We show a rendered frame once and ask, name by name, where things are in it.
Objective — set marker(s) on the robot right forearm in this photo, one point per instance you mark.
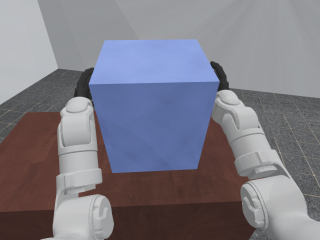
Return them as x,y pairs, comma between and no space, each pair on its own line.
254,157

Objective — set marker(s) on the carton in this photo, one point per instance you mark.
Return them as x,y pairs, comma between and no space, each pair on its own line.
153,100

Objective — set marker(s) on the pedestal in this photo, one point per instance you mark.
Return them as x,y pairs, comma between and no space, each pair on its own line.
190,204

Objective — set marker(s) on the robot left upper arm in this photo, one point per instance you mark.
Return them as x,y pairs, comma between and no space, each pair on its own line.
83,218

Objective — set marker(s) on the robot left forearm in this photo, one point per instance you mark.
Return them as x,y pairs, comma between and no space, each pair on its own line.
77,151

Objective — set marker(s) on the robot right upper arm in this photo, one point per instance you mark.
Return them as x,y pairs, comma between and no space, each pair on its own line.
276,205

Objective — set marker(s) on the robot left hand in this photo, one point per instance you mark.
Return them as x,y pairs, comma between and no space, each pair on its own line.
82,89

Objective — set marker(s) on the robot right hand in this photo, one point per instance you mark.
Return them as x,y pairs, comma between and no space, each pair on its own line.
223,84

